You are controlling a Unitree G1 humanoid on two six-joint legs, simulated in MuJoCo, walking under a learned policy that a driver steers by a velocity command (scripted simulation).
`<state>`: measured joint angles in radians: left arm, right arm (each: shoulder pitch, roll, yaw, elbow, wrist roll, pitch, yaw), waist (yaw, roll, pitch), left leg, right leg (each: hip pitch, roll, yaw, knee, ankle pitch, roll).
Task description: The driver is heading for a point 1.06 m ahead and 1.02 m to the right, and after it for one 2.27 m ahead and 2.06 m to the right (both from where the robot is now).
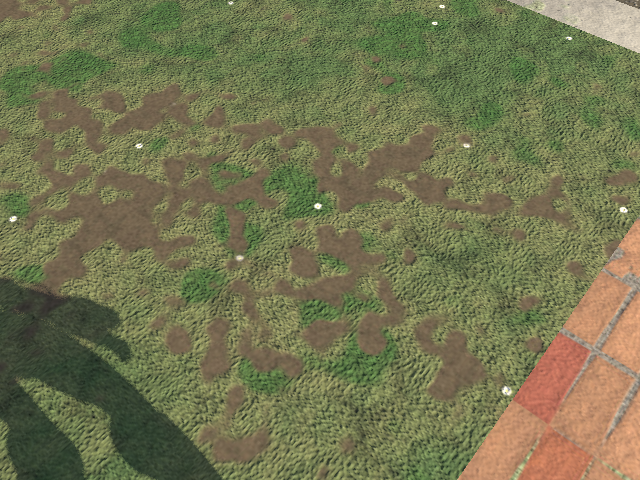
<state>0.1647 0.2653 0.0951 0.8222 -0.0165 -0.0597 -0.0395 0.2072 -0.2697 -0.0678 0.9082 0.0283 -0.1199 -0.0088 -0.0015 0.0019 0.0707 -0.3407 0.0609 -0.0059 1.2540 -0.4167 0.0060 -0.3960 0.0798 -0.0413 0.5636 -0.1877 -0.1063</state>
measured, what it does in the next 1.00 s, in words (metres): walks ahead, turning right: left foot, then right foot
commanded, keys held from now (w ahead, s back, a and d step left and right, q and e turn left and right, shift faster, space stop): w+e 1.00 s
